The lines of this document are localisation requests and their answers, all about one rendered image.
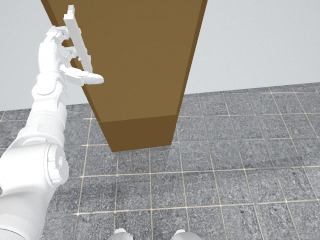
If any robot right shin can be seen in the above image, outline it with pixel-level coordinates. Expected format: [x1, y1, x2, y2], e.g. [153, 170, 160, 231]
[174, 229, 185, 236]

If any robot shin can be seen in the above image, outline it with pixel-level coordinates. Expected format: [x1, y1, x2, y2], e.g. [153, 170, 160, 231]
[174, 229, 185, 236]
[114, 228, 127, 234]

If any left robot upper arm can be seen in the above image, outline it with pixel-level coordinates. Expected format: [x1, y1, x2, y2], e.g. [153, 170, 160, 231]
[0, 142, 69, 240]

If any robot left forearm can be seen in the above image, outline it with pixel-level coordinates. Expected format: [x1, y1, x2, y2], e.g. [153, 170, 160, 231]
[0, 71, 69, 190]

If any handle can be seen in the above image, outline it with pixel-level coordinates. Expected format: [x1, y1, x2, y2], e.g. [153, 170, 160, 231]
[63, 5, 93, 73]

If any robot left hand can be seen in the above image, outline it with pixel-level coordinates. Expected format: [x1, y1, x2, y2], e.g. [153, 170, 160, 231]
[38, 25, 104, 86]

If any robot left shin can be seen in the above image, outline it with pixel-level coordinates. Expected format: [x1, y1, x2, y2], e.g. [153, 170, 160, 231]
[114, 228, 127, 234]

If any cupboard door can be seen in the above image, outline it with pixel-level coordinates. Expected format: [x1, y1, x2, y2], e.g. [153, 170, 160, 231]
[48, 0, 202, 123]

